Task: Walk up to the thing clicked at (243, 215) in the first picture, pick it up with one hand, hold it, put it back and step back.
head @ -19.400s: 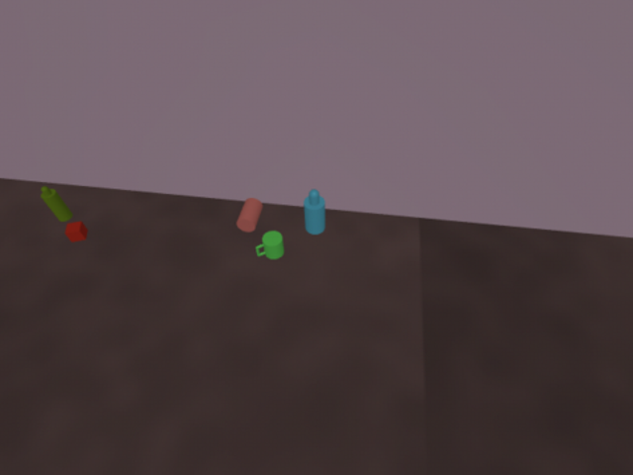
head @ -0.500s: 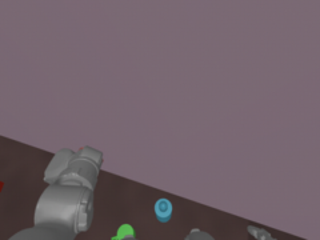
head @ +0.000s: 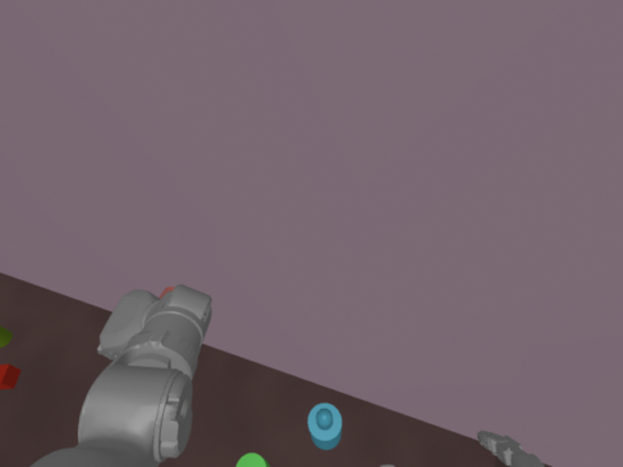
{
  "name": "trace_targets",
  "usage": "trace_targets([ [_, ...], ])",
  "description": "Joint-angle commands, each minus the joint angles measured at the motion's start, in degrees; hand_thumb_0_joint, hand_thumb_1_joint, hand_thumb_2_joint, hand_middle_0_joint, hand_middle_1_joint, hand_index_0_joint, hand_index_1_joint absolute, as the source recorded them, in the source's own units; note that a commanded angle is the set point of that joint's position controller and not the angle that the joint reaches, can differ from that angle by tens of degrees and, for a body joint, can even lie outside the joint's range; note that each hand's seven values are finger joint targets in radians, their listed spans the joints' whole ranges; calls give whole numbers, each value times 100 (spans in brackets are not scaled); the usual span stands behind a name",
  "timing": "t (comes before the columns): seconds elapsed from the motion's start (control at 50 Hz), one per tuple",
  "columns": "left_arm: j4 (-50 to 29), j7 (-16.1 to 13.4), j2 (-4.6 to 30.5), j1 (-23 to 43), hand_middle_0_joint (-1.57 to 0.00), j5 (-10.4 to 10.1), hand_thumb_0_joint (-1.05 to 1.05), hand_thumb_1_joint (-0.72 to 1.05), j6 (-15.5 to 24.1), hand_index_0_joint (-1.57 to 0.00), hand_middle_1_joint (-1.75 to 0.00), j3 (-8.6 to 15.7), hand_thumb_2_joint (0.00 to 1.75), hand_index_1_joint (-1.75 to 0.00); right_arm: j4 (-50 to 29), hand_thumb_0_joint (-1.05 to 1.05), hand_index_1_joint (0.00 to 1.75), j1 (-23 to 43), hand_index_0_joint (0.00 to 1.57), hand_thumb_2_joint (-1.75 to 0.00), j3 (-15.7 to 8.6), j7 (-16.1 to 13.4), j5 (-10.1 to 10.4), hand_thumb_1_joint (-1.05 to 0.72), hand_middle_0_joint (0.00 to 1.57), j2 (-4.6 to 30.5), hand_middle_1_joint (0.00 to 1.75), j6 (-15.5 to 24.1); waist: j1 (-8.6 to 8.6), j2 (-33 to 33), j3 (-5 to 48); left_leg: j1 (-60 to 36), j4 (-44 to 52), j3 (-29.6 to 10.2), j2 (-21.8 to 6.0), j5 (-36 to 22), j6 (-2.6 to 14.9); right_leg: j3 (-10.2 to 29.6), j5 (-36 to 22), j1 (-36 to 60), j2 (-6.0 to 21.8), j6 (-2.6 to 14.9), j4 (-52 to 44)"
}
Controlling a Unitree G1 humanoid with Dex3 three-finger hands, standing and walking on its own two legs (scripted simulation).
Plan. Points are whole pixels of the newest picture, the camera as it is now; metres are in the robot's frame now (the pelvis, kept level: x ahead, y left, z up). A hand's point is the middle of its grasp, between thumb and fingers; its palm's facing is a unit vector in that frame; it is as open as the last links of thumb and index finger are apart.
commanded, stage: hold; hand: left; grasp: from above
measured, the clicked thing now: (165, 337) +0.33 +0.23 -0.07
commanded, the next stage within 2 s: crouch in 1.34 s
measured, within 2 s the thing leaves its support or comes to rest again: neither
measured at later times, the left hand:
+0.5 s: hand (163, 340) +0.31 +0.21 -0.03, palm faces -0.11 -0.46 -0.88, open 10.8 cm
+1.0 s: hand (154, 339) +0.30 +0.22 -0.02, palm faces -0.12 -0.45 -0.89, open 10.7 cm
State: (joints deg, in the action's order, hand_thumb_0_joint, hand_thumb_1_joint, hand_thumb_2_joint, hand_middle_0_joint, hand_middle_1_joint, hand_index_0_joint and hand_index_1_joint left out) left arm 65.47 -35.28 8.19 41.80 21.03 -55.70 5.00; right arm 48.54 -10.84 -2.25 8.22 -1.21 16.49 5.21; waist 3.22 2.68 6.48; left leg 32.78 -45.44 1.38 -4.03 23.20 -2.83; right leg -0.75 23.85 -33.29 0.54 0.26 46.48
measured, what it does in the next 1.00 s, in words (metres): stands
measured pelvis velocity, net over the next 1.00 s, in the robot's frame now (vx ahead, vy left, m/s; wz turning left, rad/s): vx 0.00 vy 0.00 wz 0.01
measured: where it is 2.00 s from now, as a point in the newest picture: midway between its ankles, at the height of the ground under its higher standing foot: outside the picture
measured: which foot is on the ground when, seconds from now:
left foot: down 0.00-1.00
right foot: down 0.00-1.00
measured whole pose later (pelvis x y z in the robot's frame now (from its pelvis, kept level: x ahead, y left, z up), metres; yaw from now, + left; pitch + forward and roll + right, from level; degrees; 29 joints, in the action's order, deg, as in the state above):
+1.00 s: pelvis +0.00 +0.00 +0.02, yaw +0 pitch +7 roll +1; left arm 62.7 -32.7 6.3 41.2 21.8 -60.0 1.4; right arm 47.0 -7.5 -1.2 7.9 0.2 16.3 5.2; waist 1.4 2.1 5.7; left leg 25.5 -38.1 1.4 -3.5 19.6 -2.7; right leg -0.9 20.7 -26.1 0.8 0.2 39.7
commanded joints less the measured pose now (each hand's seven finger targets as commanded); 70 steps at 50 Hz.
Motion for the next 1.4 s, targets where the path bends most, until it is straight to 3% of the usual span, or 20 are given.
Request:
trace_targets([
  [0.0, -1014, -286, 1190, 2411, -100, 390, 0, 63, -22, -95, -70, -176, 90, -75, -631, 0, 30, 152, 20, -90, -267, -43, 64, -89, 20, 871, 30, 182, 4, -358, 2191, -937, 399, 192, 425, -2112, 150, -102, -3077, 1299, -276, -90, -491],
  [0.02, -1152, -276, 1064, 2523, -103, 379, 0, 67, -6, -97, -70, -247, 91, -76, -585, 0, 30, 147, 20, -90, -251, -30, 65, -89, 20, 847, 30, 174, 66, -335, 2199, -944, 380, 198, 449, -2117, 163, -57, -3262, 1298, -259, -115, -518],
  [0.08, -1109, -284, 1199, 2481, -102, 419, 0, 66, -33, -96, -70, -184, 91, -76, -634, 0, 30, 151, 20, -89, -288, -13, 67, -89, 20, 903, 30, 151, -9, -353, 2237, -852, 361, 230, 469, -2167, 162, -29, -3500, 1404, -233, -123, -492],
  [0.18, -1340, -268, 1160, 2554, -104, 393, 0, 68, -78, -98, -68, -290, 88, -73, -632, 0, 30, 310, 20, -89, -198, -20, 98, -89, 20, 843, 30, 151, -30, -231, 2083, -1070, 575, 216, 457, -1865, 195, -55, -2730, 1355, -258, -101, -740],
  [0.3, -1427, -214, 1142, 2504, -102, 387, 0, 65, -154, -96, -68, -332, 89, -74, -676, 0, 30, 475, 20, -89, -184, -59, 121, -89, 20, 843, 30, 136, -24, -347, 2101, -1144, 660, 226, 459, -1860, 210, -21, -2836, 1509, -243, -135, -813],
  [0.38, -1481, -162, 1106, 2453, -103, 431, 0, 67, -206, -98, -69, -421, 91, -75, -713, 0, 30, 553, 20, -90, -137, -74, 159, -89, 20, 825, 30, 162, -58, -431, 2005, -1220, 779, 201, 449, -1722, 239, -34, -2402, 1482, -258, -128, -958],
  [0.44, -1527, -139, 1075, 2474, -103, 386, 0, 67, -223, -98, -68, -413, 89, -74, -734, 0, 30, 630, 20, -90, -150, -96, 152, -89, 20, 829, 30, 172, -104, -206, 1971, -1247, 802, 222, 453, -1889, 200, -25, -2578, 1509, -249, -105, -920],
  [0.5, -1492, -130, 999, 2559, -106, 399, 0, 72, -252, -101, -71, -440, 93, -77, -726, 0, 30, 654, 20, -90, -138, -89, 141, -89, 20, 786, 30, 180, -74, -294, 1928, -1241, 836, 199, 443, -1903, 207, -30, -2644, 1543, -247, -116, -949],
  [0.54, -1401, -137, 1051, 2489, -110, 390, 0, 75, -283, -104, -70, -426, 93, -76, -743, 0, 30, 662, 20, -90, -118, -91, 144, -89, 20, 770, 30, 191, -145, -386, 1815, -1210, 886, 204, 437, -1825, 216, -59, -2467, 1569, -257, -105, -1001],
  [0.6, -1546, -100, 963, 2590, -110, 397, 0, 75, -281, -104, -67, -495, 90, -73, -822, 0, 30, 706, 20, -90, -106, -85, 163, -89, 20, 766, 30, 207, -93, -399, 1966, -1313, 924, 188, 440, -1847, 231, -36, -2494, 1629, -246, -100, -1043],
  [0.66, -1489, -92, 1024, 2465, -107, 431, 0, 71, -319, -102, -67, -480, 89, -74, -821, 0, 30, 718, 20, -90, -121, -84, 186, -89, 20, 791, 30, 210, -164, -453, 1956, -1306, 930, 200, 459, -1969, 236, -47, -2718, 1737, -239, -105, -1040],
  [0.82, -1568, -22, 863, 2582, -108, 485, 0, 72, -400, -102, -66, -589, 87, -72, -812, 0, 30, 778, 20, -90, -89, -73, 203, -89, 20, 766, 30, 207, -124, -347, 1903, -1492, 1043, 163, 434, -2180, 230, -92, -2792, 1733, -266, -84, -1099],
  [0.86, -1514, -8, 1023, 2582, -111, 527, 0, 74, -380, -105, -65, -517, 89, -72, -831, 0, 30, 739, 20, -90, -122, -80, 209, -89, 20, 807, 30, 212, -137, -303, 1894, -1464, 1064, 178, 428, -2145, 227, -89, -2621, 1700, -274, -59, -1098],
  [0.88, -1470, -20, 953, 2746, -112, 476, 0, 76, -378, -106, -64, -513, 86, -70, -767, 0, 30, 781, 20, -90, -119, -88, 197, -89, 20, 773, 30, 232, -175, -146, 1779, -1394, 1054, 210, 437, -2152, 201, -67, -2646, 1636, -257, -54, -1103],
  [0.9, -1402, -9, 827, 2657, -111, 482, 0, 74, -384, -105, -65, -587, 88, -71, -812, 0, 30, 749, 20, -90, -115, -85, 201, -89, 20, 777, 30, 235, -91, -310, 1828, -1479, 1083, 179, 414, -2161, 212, -93, -2622, 1685, -280, -45, -1117],
  [0.98, -1201, -61, 904, 2599, -114, 493, 0, 77, -328, -107, -65, -503, 89, -71, -801, 0, 30, 718, 20, -90, -158, -76, 194, -89, 20, 803, 30, 269, -175, -341, 1814, -1371, 1076, 188, 412, -2072, 212, -88, -2491, 1672, -266, -34, -1113],
  [1.02, -1303, -85, 688, 2833, -114, 488, 0, 79, -287, -108, -66, -586, 89, -72, -780, 0, 30, 735, 20, -90, -154, -70, 175, -89, 20, 775, 30, 272, -88, -285, 1972, -1428, 1022, 192, 424, -2126, 211, -39, -2710, 1662, -247, -57, -1101],
  [1.06, -1329, -121, 856, 2619, -116, 495, 0, 83, -273, -111, -66, -492, 90, -73, -819, 0, 30, 787, 20, -90, -193, -71, 165, -89, 20, 806, 30, 255, -182, -265, 1925, -1400, 1046, 197, 416, -2107, 200, -76, -2553, 1702, -260, -38, -1073],
  [1.16, -1568, -185, 939, 2833, -116, 480, 0, 83, -268, -111, -67, -490, 89, -73, -834, 0, 30, 798, 20, -90, -154, -86, 161, -89, 20, 799, 30, 218, -107, -308, 1952, -1489, 1082, 167, 401, -2003, 220, -85, -2374, 1662, -290, -43, -1134],
  [1.38, -1514, -35, 1051, 2638, -115, 498, 0, 81, -407, -110, -65, -411, 88, -71, -857, 0, 30, 866, 20, -90, -202, -86, 215, -89, 20, 799, 30, 179, -185, -431, 2022, -1371, 1048, 207, 441, -2172, 247, -46, -2805, 1844, -238, -95, -1174],
])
